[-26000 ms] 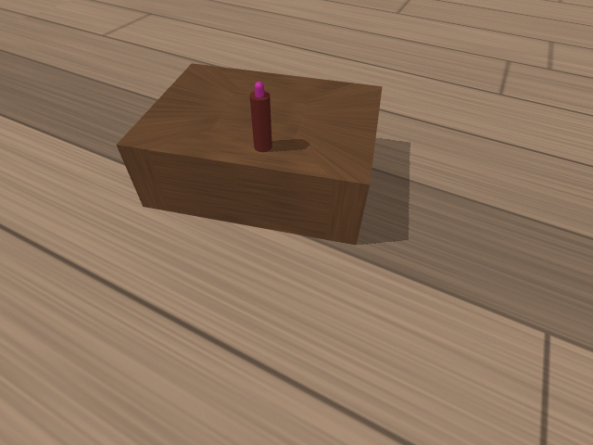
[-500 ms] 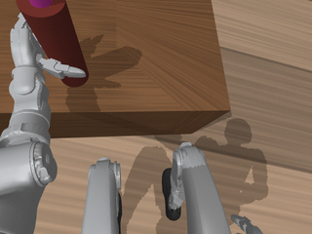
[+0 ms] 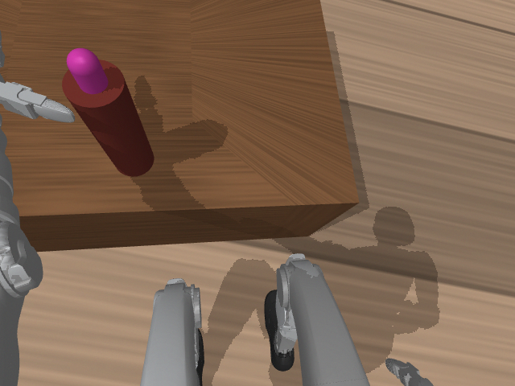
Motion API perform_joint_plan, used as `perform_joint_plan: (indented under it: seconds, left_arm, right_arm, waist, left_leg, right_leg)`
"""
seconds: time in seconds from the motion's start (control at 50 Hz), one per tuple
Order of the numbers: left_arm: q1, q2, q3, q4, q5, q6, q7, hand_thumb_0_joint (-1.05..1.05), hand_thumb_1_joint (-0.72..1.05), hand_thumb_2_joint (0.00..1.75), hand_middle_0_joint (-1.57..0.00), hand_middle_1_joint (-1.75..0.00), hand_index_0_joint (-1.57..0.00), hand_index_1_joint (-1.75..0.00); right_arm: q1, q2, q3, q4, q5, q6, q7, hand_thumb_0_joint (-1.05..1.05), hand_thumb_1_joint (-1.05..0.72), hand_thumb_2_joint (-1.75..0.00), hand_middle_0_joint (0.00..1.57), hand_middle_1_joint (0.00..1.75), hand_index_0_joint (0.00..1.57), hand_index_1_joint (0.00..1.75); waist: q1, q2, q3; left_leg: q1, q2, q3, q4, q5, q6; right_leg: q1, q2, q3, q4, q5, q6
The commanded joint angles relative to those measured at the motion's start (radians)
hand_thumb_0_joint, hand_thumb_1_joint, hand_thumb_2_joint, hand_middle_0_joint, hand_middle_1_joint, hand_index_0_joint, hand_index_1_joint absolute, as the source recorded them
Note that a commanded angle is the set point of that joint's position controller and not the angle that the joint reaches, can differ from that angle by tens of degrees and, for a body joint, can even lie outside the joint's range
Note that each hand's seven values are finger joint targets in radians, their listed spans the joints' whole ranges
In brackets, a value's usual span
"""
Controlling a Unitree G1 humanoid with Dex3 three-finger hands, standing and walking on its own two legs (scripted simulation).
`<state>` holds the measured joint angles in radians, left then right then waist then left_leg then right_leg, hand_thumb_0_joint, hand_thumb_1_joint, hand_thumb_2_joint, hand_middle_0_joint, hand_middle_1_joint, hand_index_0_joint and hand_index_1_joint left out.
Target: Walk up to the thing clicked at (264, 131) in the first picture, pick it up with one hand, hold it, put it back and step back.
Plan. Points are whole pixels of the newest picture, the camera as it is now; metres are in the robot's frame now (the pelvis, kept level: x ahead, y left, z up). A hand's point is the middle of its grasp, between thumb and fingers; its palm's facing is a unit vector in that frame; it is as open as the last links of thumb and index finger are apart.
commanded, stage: rise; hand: left
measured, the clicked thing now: (113, 120) +0.52 +0.17 -0.03
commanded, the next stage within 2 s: home in 0.02 s
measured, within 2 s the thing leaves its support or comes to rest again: neither
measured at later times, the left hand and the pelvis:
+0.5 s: hand out of the picture +0.49 +0.30 +0.13, palm faces +0.23 -0.89 -0.40, open 16.9 cm; pelvis +0.05 +0.00 +0.16, yaw -1 degrees
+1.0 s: hand (26, 284) +0.28 +0.18 +0.13, palm faces +0.13 -0.95 -0.28, open 16.7 cm; pelvis +0.09 -0.01 +0.21, yaw +1 degrees
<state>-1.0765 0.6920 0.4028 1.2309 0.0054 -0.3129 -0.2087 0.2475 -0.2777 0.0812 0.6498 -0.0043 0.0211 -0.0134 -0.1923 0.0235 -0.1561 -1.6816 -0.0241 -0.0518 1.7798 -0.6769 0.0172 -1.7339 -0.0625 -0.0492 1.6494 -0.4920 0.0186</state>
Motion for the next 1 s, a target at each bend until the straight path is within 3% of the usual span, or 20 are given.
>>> perform_joint_plan:
  seconds: [0.0, 0.04, 0.14, 0.18, 0.22, 0.24, 0.26, 0.28, 0.3, 0.34, 0.38, 0.42, 0.48, 0.58, 0.6, 0.64, 0.74, 0.82, 0.88, 0.98]
  left_arm:
    - [-0.456, 0.238, -0.022, -0.172, 0.057, 0.048, 0.084, 0.00, -0.44, 0.08, -0.02, 0.00, -0.01, -0.01]
    - [-0.341, 0.302, 0.015, -0.061, 0.088, 0.089, 0.121, 0.00, -0.48, 0.08, -0.04, -0.02, -0.03, -0.03]
    - [-0.338, 0.489, 0.096, -0.206, 0.125, 0.127, 0.192, 0.00, -0.48, 0.10, -0.06, -0.07, -0.06, -0.07]
    - [-0.360, 0.375, 0.029, -0.192, 0.117, 0.138, 0.213, 0.00, -0.45, 0.11, -0.06, -0.07, -0.06, -0.07]
    - [-0.281, 0.288, -0.018, -0.061, 0.117, 0.161, 0.233, 0.00, -0.48, 0.10, -0.06, -0.06, -0.06, -0.07]
    - [-0.171, 0.246, -0.040, 0.085, 0.122, 0.182, 0.240, 0.00, -0.45, 0.11, -0.06, -0.07, -0.06, -0.07]
    - [-0.161, 0.281, -0.024, 0.054, 0.124, 0.187, 0.249, 0.00, -0.47, 0.10, -0.06, -0.07, -0.06, -0.07]
    - [-0.177, 0.329, -0.005, -0.023, 0.124, 0.188, 0.258, 0.00, -0.45, 0.12, -0.07, -0.07, -0.07, -0.08]
    - [-0.157, 0.324, -0.002, -0.039, 0.122, 0.195, 0.259, 0.00, -0.45, 0.12, -0.07, -0.07, -0.07, -0.08]
    - [-0.121, 0.187, -0.071, -0.056, 0.101, 0.209, 0.252, 0.00, -0.43, 0.13, -0.07, -0.08, -0.07, -0.08]
    - [0.021, 0.107, -0.098, 0.017, 0.095, 0.229, 0.253, 0.00, -0.41, 0.14, -0.07, -0.08, -0.07, -0.08]
    - [0.056, 0.142, -0.079, -0.107, 0.087, 0.235, 0.262, 0.00, -0.40, 0.14, -0.07, -0.08, -0.07, -0.08]
    - [0.230, 0.004, -0.141, -0.184, 0.057, 0.259, 0.262, 0.00, -0.42, 0.13, -0.07, -0.07, -0.06, -0.08]
    - [0.427, 0.005, -0.126, -0.453, 0.024, 0.281, 0.308, 0.00, -0.41, 0.14, -0.07, -0.08, -0.07, -0.08]
    - [0.452, 0.010, -0.114, -0.580, 0.013, 0.279, 0.320, 0.00, -0.39, 0.15, -0.07, -0.08, -0.07, -0.08]
    - [0.583, -0.053, -0.140, -0.606, 0.004, 0.297, 0.336, 0.00, -0.39, 0.15, -0.07, -0.08, -0.07, -0.09]
    - [0.799, -0.194, -0.216, -0.774, -0.018, 0.319, 0.348, 0.00, -0.42, 0.14, -0.07, -0.08, -0.07, -0.08]
    - [0.947, -0.290, -0.298, -0.935, -0.038, 0.345, 0.348, 0.00, -0.42, 0.13, -0.07, -0.08, -0.07, -0.08]
    - [1.152, -0.392, -0.384, -0.982, -0.048, 0.378, 0.340, 0.00, -0.43, 0.13, -0.07, -0.08, -0.07, -0.08]
    - [1.263, -0.358, -0.374, -1.123, -0.048, 0.406, 0.347, 0.00, -0.44, 0.12, -0.06, -0.07, -0.06, -0.07]
  right_arm:
    - [0.230, -0.211, -0.079, -0.045, 0.003, 0.027, -0.023, 0.00, -0.80, -0.88, 0.20, 0.30, 0.20, 0.30]
    - [0.235, -0.205, -0.077, -0.027, 0.005, 0.036, -0.026, 0.00, -0.84, -0.89, 0.20, 0.30, 0.20, 0.30]
    - [0.248, -0.201, -0.070, -0.057, 0.013, 0.056, -0.033, 0.00, -0.89, -0.90, 0.20, 0.30, 0.20, 0.30]
    - [0.256, -0.175, -0.062, -0.043, 0.012, 0.054, -0.035, 0.00, -0.89, -0.90, 0.20, 0.30, 0.20, 0.30]
    - [0.255, -0.175, -0.064, -0.016, 0.009, 0.041, -0.038, 0.00, -0.89, -0.90, 0.20, 0.30, 0.20, 0.30]
    - [0.265, -0.179, -0.062, 0.024, 0.005, 0.041, -0.036, 0.00, -0.89, -0.90, 0.20, 0.30, 0.20, 0.30]
    - [0.272, -0.188, -0.070, 0.031, 0.007, 0.042, -0.036, 0.00, -0.89, -0.90, 0.20, 0.30, 0.20, 0.30]
    - [0.273, -0.197, -0.078, 0.011, 0.011, 0.045, -0.036, 0.00, -0.89, -0.90, 0.20, 0.30, 0.20, 0.30]
    - [0.277, -0.195, -0.079, -0.012, 0.011, 0.045, -0.033, 0.00, -0.89, -0.90, 0.20, 0.30, 0.20, 0.30]
    - [0.272, -0.187, -0.081, -0.039, 0.016, 0.042, -0.026, 0.00, -0.89, -0.90, 0.20, 0.30, 0.20, 0.30]
    - [0.276, -0.181, -0.089, -0.016, 0.017, 0.034, -0.024, 0.00, -0.89, -0.90, 0.20, 0.30, 0.20, 0.30]
    - [0.270, -0.187, -0.107, -0.036, 0.030, 0.029, -0.029, 0.00, -0.89, -0.90, 0.20, 0.30, 0.20, 0.30]
    - [0.247, -0.178, -0.123, -0.068, 0.044, 0.024, -0.033, 0.00, -0.89, -0.90, 0.20, 0.30, 0.20, 0.30]
    - [0.191, -0.149, -0.132, -0.115, 0.064, 0.007, -0.067, 0.00, -0.89, -0.90, 0.20, 0.30, 0.20, 0.30]
    - [0.182, -0.136, -0.130, -0.126, 0.067, 0.001, -0.073, 0.00, -0.89, -0.90, 0.20, 0.30, 0.20, 0.30]
    - [0.151, -0.118, -0.121, -0.137, 0.067, -0.011, -0.089, 0.00, -0.89, -0.90, 0.20, 0.30, 0.20, 0.30]
    - [0.077, -0.097, -0.117, -0.168, 0.057, -0.039, -0.113, 0.00, -0.89, -0.90, 0.20, 0.30, 0.20, 0.30]
    - [0.027, -0.082, -0.112, -0.194, 0.053, -0.057, -0.120, 0.00, -0.89, -0.90, 0.20, 0.30, 0.20, 0.30]
    - [-0.021, -0.067, -0.105, -0.204, 0.050, -0.070, -0.126, 0.00, -0.89, -0.90, 0.20, 0.30, 0.20, 0.30]
    - [-0.078, -0.065, -0.100, -0.227, 0.049, -0.081, -0.130, 0.00, -0.89, -0.90, 0.20, 0.30, 0.20, 0.30]
  waist:
    - [-0.025, 0.185, -0.597]
    - [-0.003, 0.155, -0.540]
    - [0.054, 0.244, -0.647]
    - [0.013, 0.236, -0.581]
    - [-0.008, 0.215, -0.431]
    - [-0.006, 0.177, -0.325]
    - [0.014, 0.171, -0.293]
    - [0.030, 0.195, -0.361]
    - [0.042, 0.208, -0.403]
    - [0.027, 0.180, -0.400]
    - [0.037, 0.144, -0.334]
    - [0.071, 0.144, -0.398]
    - [0.087, 0.101, -0.354]
    - [0.126, 0.085, -0.305]
    - [0.144, 0.106, -0.315]
    - [0.141, 0.080, -0.226]
    - [0.153, 0.096, -0.156]
    - [0.158, 0.090, -0.153]
    - [0.155, 0.013, -0.099]
    - [0.160, -0.056, -0.026]
  left_leg:
    - [0.529, 0.020, -0.027, -0.427, 0.221, -0.009]
    - [0.560, 0.027, -0.038, -0.478, 0.218, -0.009]
    - [0.801, 0.039, -0.039, -0.577, 0.426, -0.025]
    - [0.820, 0.038, -0.017, -0.624, 0.431, -0.021]
    - [0.844, 0.044, -0.020, -0.670, 0.420, -0.024]
    - [0.833, 0.050, -0.028, -0.696, 0.410, -0.025]
    - [0.838, 0.052, -0.027, -0.718, 0.403, -0.024]
    - [0.890, 0.052, -0.021, -0.731, 0.427, -0.026]
    - [0.934, 0.051, -0.011, -0.738, 0.487, -0.028]
    - [0.999, 0.056, -0.010, -0.772, 0.543, -0.036]
    - [1.004, 0.056, -0.001, -0.803, 0.579, -0.035]
    - [1.051, 0.054, 0.002, -0.846, 0.606, -0.041]
    - [1.109, 0.059, -0.004, -0.906, 0.630, -0.048]
    - [1.112, 0.037, 0.028, -0.991, 0.583, -0.033]
    - [1.129, 0.033, 0.036, -1.006, 0.581, -0.032]
    - [1.110, 0.030, 0.046, -1.031, 0.539, -0.021]
    - [1.192, 0.039, 0.044, -1.080, 0.552, -0.030]
    - [1.234, 0.035, 0.054, -1.098, 0.539, -0.025]
    - [1.229, 0.033, 0.058, -1.101, 0.539, -0.018]
    - [1.201, 0.025, 0.056, -1.114, 0.485, -0.005]
  right_leg:
    - [0.526, 0.041, 0.012, -0.305, 0.128, -0.067]
    - [0.562, 0.048, 0.008, -0.347, 0.123, -0.061]
    - [0.720, 0.055, 0.004, -0.437, 0.243, -0.068]
    - [0.797, 0.056, 0.005, -0.507, 0.269, -0.067]
    - [0.760, 0.062, -0.004, -0.566, 0.241, -0.067]
    - [0.734, 0.064, -0.010, -0.589, 0.228, -0.067]
    - [0.745, 0.065, -0.011, -0.613, 0.224, -0.067]
    - [0.791, 0.062, -0.004, -0.632, 0.244, -0.068]
    - [0.830, 0.064, -0.004, -0.648, 0.275, -0.070]
    - [0.879, 0.072, -0.018, -0.681, 0.309, -0.073]
    - [0.919, 0.074, -0.023, -0.716, 0.339, -0.072]
    - [1.012, 0.072, -0.019, -0.738, 0.368, -0.074]
    - [1.068, 0.080, -0.026, -0.789, 0.376, -0.072]
    - [1.250, 0.074, -0.008, -0.869, 0.407, -0.062]
    - [1.281, 0.072, -0.004, -0.883, 0.409, -0.062]
    - [1.295, 0.072, 0.002, -0.911, 0.387, -0.058]
    - [1.309, 0.072, -0.007, -0.933, 0.381, -0.064]
    - [1.351, 0.069, -0.011, -0.953, 0.383, -0.056]
    - [1.366, 0.071, -0.018, -0.971, 0.391, -0.047]
    - [1.367, 0.067, -0.021, -0.997, 0.350, -0.033]
